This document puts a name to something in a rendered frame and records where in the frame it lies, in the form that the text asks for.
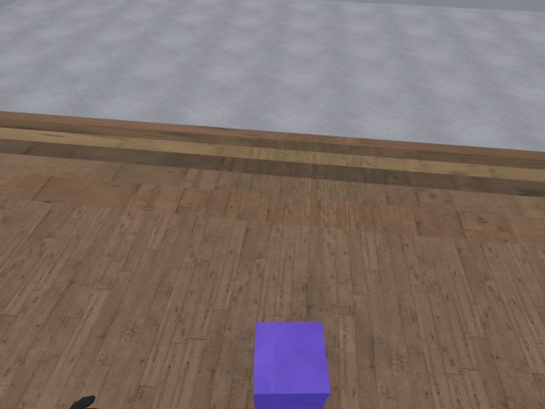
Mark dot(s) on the carton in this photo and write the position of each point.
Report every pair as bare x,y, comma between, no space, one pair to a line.
290,368

